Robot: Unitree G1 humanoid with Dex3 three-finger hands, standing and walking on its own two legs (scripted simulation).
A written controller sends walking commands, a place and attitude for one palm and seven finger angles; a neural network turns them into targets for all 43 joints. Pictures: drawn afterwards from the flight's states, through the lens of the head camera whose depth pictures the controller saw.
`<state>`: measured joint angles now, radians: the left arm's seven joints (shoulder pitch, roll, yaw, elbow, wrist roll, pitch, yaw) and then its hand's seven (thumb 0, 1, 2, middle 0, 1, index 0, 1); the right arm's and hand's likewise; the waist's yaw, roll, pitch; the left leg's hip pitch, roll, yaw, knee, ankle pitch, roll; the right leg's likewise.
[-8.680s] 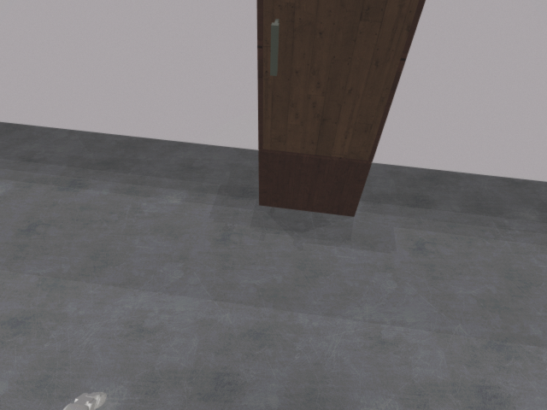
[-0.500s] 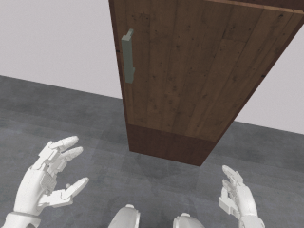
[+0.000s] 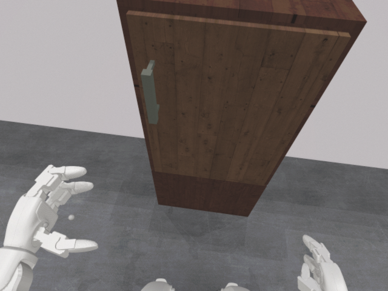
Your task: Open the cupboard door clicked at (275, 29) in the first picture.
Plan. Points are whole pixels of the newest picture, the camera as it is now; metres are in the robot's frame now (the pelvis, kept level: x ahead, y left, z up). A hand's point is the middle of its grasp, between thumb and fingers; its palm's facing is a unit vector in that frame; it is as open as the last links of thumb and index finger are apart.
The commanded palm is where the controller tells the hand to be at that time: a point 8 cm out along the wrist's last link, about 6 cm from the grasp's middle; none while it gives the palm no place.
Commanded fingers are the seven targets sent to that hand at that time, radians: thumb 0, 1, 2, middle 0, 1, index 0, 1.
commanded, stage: raise the hand with hooked fingers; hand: left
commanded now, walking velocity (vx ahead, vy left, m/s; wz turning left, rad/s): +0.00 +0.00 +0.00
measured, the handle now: (152, 93) +0.54 +0.13 +0.09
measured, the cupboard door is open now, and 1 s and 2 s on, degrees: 0 0 0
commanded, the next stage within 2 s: move the hooked fingers beside the handle in 0.96 s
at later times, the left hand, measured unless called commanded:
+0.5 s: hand (48, 174) +0.29 +0.27 +0.11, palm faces -0.04 -1.00 -0.05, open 14.0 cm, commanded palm +0.26 +0.32 +0.11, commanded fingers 0.00 -0.50 0.30 -0.30 -1.20 -0.30 -1.20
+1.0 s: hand (54, 170) +0.30 +0.27 +0.11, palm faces -0.04 -1.00 -0.03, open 14.0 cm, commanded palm +0.27 +0.32 +0.11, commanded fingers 0.00 -0.50 0.30 -0.30 -1.20 -0.30 -1.20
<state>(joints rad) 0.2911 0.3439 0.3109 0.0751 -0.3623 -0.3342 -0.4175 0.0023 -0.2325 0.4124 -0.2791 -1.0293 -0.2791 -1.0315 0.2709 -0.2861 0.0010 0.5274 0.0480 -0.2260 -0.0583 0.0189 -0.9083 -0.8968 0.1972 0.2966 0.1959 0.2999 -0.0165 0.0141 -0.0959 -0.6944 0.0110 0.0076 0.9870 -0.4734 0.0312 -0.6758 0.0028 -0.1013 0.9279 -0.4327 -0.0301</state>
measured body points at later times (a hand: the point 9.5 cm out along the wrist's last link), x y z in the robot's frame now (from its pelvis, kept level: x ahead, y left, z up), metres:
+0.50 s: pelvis +0.00 +0.00 +0.02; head +0.03 +0.01 +0.47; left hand +0.29 +0.33 +0.12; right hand +0.16 -0.25 -0.05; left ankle +0.01 +0.10 -0.68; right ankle +0.02 -0.11 -0.68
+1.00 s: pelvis +0.01 +0.00 +0.02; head +0.04 +0.00 +0.47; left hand +0.29 +0.32 +0.11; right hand +0.16 -0.25 -0.05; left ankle +0.01 +0.10 -0.68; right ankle +0.02 -0.11 -0.68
